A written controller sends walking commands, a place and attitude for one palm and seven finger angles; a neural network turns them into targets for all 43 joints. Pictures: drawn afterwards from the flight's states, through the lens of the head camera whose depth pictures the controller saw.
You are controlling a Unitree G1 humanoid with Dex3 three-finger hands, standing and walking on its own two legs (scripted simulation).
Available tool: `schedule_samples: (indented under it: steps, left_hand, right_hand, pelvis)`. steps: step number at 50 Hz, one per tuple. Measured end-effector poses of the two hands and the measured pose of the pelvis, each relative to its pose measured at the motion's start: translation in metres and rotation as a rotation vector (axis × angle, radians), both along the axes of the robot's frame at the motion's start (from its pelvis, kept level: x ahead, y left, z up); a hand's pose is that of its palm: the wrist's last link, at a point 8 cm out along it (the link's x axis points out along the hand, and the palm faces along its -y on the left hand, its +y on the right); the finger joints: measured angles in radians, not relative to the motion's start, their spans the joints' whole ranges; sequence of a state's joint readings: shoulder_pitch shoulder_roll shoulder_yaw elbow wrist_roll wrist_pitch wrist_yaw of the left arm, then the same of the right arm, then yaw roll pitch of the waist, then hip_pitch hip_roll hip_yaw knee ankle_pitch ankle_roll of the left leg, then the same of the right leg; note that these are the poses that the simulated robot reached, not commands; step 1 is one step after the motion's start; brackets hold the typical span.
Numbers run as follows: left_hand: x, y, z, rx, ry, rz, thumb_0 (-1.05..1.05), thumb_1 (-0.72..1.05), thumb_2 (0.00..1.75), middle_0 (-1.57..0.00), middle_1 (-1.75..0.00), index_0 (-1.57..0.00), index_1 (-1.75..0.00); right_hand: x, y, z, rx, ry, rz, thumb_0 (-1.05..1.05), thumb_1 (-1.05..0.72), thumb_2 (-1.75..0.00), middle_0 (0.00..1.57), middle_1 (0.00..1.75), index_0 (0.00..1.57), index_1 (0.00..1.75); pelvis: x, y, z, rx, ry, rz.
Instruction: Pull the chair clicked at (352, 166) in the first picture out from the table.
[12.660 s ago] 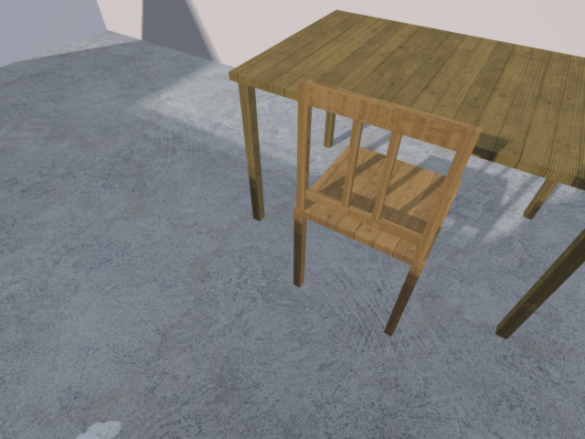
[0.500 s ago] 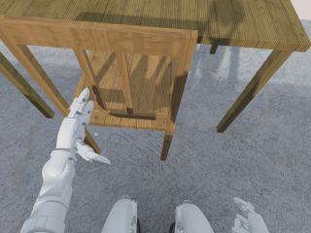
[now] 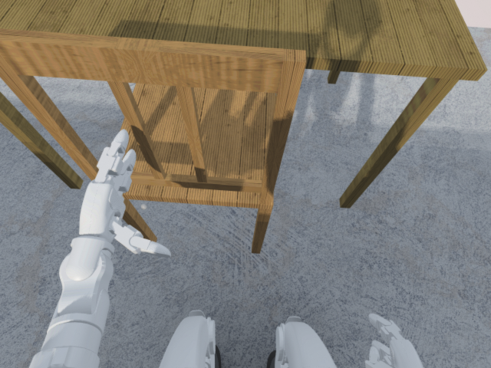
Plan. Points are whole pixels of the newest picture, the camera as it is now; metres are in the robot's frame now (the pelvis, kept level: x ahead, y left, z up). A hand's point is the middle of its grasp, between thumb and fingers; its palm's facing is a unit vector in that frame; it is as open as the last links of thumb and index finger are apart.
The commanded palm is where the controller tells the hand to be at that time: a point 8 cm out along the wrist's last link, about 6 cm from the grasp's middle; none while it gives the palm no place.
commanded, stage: aim the fingers beside a spindle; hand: left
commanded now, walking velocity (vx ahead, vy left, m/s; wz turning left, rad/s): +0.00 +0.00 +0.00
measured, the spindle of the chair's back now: (142, 137) +0.50 +0.19 +0.01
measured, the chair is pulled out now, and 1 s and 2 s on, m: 0.00 0.00 0.00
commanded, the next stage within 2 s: push the fingers through the gap in 0.52 s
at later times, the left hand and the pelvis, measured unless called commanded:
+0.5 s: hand (132, 213) +0.35 +0.19 +0.01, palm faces -0.06 -1.00 -0.05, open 16.9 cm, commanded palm +0.33 +0.22 +0.02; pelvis +0.00 +0.00 +0.00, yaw +0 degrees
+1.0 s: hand (142, 194) +0.38 +0.17 +0.01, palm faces -0.07 -1.00 -0.04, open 16.9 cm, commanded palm +0.38 +0.22 +0.02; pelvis +0.00 +0.01 +0.00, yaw +0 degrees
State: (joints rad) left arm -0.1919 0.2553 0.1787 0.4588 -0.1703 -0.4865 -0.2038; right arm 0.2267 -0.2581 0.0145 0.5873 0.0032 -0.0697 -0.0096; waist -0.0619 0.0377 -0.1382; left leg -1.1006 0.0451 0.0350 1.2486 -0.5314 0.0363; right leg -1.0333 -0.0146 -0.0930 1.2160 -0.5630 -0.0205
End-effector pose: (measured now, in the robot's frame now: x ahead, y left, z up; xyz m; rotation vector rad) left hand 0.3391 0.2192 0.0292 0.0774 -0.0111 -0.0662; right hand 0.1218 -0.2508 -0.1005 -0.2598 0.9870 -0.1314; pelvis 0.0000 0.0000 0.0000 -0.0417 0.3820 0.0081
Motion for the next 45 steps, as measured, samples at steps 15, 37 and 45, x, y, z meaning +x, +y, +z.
schedule_samples:
  steps: [15, 37, 45]
  left_hand:
    - [-0.009, -0.005, -0.006, -0.026, 0.022, -0.042, -0.01, -0.50, 0.30, -0.06, -0.08, -0.06, -0.08]
    - [0.002, 0.010, -0.013, -0.020, 0.023, 0.007, -0.01, -0.50, 0.30, -0.06, -0.08, -0.07, -0.08]
    - [0.021, 0.008, -0.005, -0.024, 0.035, -0.033, -0.01, -0.50, 0.30, -0.06, -0.08, -0.06, -0.08]
  right_hand:
    - [0.008, -0.001, 0.003, -0.016, -0.025, 0.012, 0.01, -0.91, -0.90, 0.20, 0.30, 0.20, 0.30]
    - [0.003, 0.006, 0.000, -0.025, -0.021, 0.026, 0.01, -0.91, -0.90, 0.20, 0.30, 0.20, 0.30]
    - [-0.009, 0.008, -0.002, -0.014, 0.014, -0.002, 0.01, -0.91, -0.90, 0.20, 0.30, 0.20, 0.30]
  pelvis:
    - [-0.001, 0.000, 0.000, -0.006, -0.002, 0.006]
    - [-0.007, 0.005, -0.006, -0.014, 0.001, 0.011]
    - [-0.007, 0.008, -0.003, -0.018, 0.010, 0.008]
